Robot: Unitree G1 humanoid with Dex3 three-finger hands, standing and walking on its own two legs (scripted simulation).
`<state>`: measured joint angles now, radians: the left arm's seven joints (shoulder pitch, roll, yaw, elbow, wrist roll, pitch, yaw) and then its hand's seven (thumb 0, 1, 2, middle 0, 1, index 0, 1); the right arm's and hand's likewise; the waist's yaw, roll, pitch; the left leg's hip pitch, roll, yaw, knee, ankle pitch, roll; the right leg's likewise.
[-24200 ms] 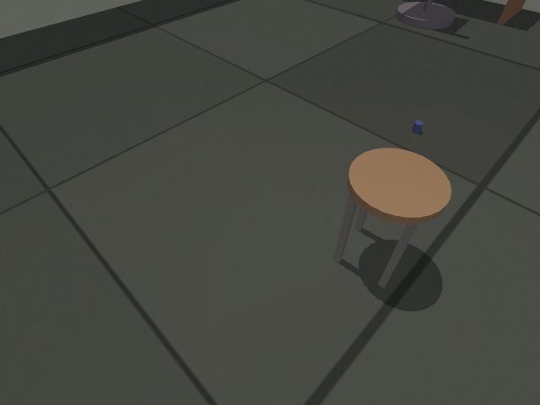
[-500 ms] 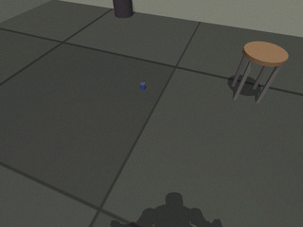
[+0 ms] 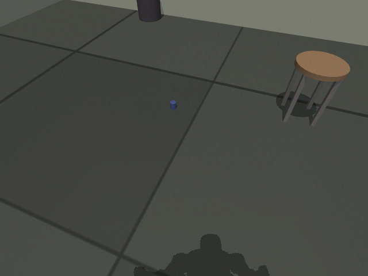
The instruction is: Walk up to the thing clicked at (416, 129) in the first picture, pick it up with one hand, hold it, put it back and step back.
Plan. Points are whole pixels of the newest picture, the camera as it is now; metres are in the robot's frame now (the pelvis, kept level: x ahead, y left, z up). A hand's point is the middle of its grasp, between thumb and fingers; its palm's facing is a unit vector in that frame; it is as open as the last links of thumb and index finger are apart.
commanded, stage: stand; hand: left
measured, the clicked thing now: (173, 105) +1.52 +0.13 -0.75
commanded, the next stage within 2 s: walk up in 0.64 s
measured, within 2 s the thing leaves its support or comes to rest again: neither
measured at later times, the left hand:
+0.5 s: hand out of the picture +0.06 +0.25 -0.16, palm faces -0.03 -0.94 -0.35, open 7.4 cm
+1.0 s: hand out of the picture +0.14 +0.24 -0.14, palm faces -0.02 -0.89 -0.45, open 7.4 cm
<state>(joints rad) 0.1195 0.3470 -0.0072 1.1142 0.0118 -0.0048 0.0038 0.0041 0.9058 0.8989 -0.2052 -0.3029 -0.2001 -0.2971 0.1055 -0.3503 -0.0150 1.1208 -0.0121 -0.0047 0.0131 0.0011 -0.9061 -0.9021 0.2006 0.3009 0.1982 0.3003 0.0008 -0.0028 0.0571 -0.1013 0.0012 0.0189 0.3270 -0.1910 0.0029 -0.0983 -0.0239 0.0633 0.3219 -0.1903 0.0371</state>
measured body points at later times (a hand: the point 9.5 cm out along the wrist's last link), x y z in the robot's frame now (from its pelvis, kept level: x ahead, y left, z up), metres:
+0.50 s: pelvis +0.00 +0.00 +0.00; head +0.01 +0.00 +0.45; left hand +0.06 +0.30 -0.13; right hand +0.07 -0.30 -0.13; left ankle -0.01 +0.12 -0.75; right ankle -0.01 -0.15 -0.75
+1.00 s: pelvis +0.06 -0.06 -0.02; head +0.05 -0.08 +0.43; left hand +0.14 +0.28 -0.11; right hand +0.08 -0.40 -0.15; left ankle +0.01 +0.09 -0.70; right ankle +0.10 -0.18 -0.75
